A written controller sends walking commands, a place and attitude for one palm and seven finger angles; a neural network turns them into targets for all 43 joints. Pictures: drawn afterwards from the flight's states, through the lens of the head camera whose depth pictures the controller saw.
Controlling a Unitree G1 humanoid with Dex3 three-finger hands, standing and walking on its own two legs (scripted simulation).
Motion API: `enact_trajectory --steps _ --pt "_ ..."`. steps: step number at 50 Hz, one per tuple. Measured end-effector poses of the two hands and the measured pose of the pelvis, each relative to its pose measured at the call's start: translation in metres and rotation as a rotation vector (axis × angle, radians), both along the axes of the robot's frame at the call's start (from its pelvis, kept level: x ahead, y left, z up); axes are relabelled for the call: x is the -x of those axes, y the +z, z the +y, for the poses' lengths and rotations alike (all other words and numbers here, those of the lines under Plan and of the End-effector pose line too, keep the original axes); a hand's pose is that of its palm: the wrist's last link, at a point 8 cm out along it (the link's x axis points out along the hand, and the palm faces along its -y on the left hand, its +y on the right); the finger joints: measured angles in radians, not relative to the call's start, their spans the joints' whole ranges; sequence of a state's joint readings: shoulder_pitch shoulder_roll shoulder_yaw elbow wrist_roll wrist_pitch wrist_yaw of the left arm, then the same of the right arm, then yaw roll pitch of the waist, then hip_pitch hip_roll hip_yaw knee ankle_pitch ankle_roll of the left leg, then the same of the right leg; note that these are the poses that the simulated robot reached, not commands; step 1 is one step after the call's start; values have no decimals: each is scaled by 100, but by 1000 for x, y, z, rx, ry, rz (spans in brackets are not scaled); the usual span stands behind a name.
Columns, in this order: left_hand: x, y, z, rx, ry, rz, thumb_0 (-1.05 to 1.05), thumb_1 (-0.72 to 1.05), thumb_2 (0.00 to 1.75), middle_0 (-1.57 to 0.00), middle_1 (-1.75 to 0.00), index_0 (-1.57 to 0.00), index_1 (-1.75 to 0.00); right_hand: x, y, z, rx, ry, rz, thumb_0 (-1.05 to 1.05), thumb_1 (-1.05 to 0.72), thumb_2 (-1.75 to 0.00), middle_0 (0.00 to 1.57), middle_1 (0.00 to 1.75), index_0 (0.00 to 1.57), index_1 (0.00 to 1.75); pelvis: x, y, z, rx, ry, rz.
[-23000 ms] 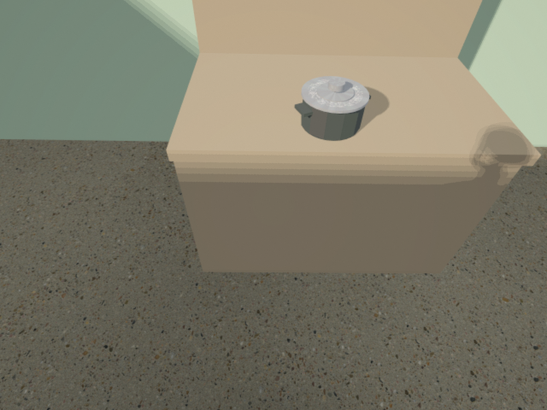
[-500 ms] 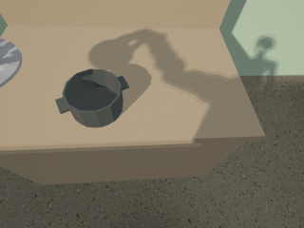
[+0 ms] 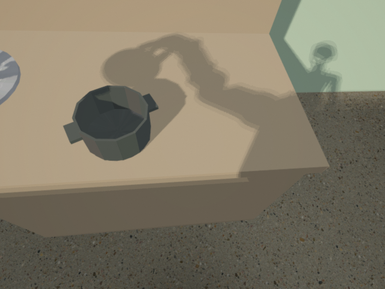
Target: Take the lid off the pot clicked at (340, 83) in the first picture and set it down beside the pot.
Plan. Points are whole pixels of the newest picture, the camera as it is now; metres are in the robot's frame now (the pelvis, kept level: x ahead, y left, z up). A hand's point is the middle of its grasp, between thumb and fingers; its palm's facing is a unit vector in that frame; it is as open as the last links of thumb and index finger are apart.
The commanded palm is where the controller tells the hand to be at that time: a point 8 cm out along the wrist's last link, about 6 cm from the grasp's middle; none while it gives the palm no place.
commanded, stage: move the lid sideways beside the pot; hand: left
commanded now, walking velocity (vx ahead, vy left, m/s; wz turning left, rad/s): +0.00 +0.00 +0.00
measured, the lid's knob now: out of the picture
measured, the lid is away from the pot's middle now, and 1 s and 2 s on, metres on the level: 0.23 0.23 0.23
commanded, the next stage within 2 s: lower the lid onto the table in 0.02 s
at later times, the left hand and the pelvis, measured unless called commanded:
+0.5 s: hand out of the picture +0.46 +0.39 +0.17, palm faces -0.37 -0.17 -0.91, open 7.0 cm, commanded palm +0.51 +0.38 +0.24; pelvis +0.00 +0.01 +0.00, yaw +0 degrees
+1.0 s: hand out of the picture +0.46 +0.39 +0.14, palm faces -0.41 -0.17 -0.90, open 7.0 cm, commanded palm +0.52 +0.39 +0.21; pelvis +0.00 +0.01 -0.01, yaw -1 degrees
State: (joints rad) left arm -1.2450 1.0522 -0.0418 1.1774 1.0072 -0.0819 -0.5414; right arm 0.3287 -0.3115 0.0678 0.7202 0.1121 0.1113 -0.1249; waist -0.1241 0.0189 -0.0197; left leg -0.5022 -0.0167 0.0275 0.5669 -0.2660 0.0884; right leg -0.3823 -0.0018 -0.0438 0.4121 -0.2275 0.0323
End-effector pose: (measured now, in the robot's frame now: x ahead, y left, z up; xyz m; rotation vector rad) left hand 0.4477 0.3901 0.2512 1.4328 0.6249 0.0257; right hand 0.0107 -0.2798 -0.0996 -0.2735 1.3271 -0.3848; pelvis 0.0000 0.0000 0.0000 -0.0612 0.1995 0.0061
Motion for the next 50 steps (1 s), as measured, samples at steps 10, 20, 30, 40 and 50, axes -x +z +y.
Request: enact_trajectory --steps 10,20,30,40,50 --pt "-9 1 1 0 -16 -13 4 33 56 -63 -96 -73 -100 6 0 5 3 -9 32 1 -90 -90 20 30 21 30 -4 0 5 3 3 14" --pt "-15 -16 -4 11 -35 19 4 33 56 -63 -96 -73 -100 -4 -2 10 -10 -4 8 1 -90 -90 20 30 21 30 -3 -2 7 5 -4 25" --pt "-13 -29 -1 21 -48 28 4 33 56 -63 -96 -73 -100 -4 -2 10 -1 0 10 1 -90 -90 20 30 21 30 -3 -4 7 8 -3 34" --pt "-12 -48 2 32 -68 52 4 33 56 -63 -96 -73 -100 6 0 6 25 -17 37 1 -90 -90 20 30 21 30 -3 -6 7 13 -6 41" --pt "-15 -57 3 39 -84 49 4 33 56 -63 -96 -73 -100 15 0 7 32 -31 61 1 -90 -90 20 30 21 30 -3 -8 9 18 -9 53"
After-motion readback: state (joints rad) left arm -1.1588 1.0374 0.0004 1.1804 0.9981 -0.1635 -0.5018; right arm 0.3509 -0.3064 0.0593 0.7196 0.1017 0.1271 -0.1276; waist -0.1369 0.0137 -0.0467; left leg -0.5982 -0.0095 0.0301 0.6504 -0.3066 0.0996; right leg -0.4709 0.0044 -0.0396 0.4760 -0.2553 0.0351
